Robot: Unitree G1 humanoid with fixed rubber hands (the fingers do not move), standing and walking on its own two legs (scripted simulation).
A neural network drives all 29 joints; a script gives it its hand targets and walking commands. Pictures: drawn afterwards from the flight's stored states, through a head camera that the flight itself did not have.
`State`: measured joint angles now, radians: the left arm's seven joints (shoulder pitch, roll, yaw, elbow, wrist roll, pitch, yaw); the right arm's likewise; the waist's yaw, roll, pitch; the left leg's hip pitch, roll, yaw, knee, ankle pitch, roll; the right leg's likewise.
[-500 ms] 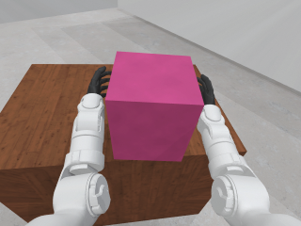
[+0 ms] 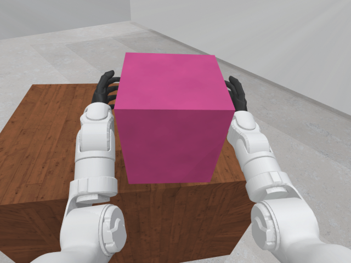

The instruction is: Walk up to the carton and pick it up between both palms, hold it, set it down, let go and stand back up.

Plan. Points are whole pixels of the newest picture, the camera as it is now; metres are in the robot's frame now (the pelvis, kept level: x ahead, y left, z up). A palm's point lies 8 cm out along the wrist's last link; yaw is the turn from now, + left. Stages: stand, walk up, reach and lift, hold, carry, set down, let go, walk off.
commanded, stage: reach and lift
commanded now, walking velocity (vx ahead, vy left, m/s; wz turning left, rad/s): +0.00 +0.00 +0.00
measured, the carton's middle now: (170, 121) +0.40 +0.00 +0.15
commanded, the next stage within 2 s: hold in 1.36 s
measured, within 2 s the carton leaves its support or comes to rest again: neither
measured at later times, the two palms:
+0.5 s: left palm (99, 95) +0.37 +0.15 +0.24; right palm (244, 100) +0.37 -0.15 +0.23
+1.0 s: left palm (91, 83) +0.37 +0.16 +0.27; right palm (244, 84) +0.37 -0.14 +0.27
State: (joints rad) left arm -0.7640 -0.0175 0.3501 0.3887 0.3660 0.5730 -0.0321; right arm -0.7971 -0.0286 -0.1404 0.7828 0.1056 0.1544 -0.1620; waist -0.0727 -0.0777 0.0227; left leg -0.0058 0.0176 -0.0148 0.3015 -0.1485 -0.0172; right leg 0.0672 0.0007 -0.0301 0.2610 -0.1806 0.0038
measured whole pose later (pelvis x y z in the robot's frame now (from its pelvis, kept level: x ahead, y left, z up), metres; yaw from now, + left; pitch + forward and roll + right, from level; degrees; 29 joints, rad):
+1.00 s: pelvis -0.01 +0.00 +0.00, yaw +0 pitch -7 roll -1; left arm -0.88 0.04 0.37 0.32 0.37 0.81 -0.07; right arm -0.97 -0.10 -0.06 0.75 0.25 0.41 -0.22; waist -0.10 -0.06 -0.05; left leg -0.04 0.02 -0.01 0.31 -0.14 -0.01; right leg 0.04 0.00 -0.03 0.26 -0.16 0.00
